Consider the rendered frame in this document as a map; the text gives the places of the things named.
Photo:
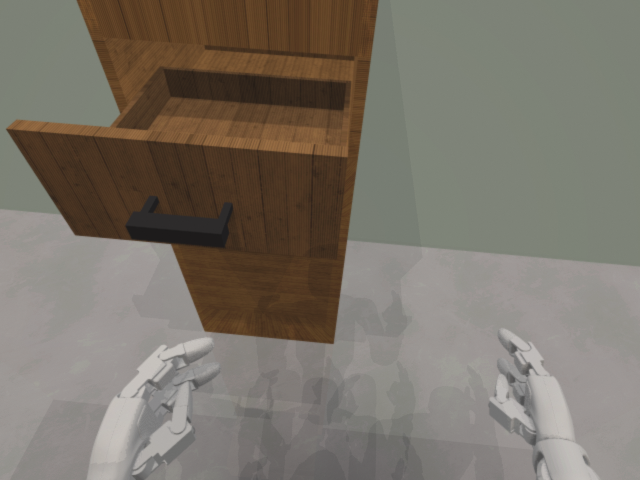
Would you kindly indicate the robot left hand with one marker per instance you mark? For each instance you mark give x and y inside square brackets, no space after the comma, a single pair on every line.
[130,421]

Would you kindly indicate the drawer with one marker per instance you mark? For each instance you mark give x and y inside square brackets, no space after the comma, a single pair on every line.
[273,146]

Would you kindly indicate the handle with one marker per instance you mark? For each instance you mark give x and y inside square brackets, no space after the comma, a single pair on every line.
[149,226]

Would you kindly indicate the robot right forearm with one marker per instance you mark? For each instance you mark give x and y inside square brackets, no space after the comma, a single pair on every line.
[560,459]

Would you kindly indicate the robot right hand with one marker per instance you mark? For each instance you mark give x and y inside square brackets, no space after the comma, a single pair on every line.
[538,395]

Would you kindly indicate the cabinet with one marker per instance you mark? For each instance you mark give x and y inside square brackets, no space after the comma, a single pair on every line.
[243,292]

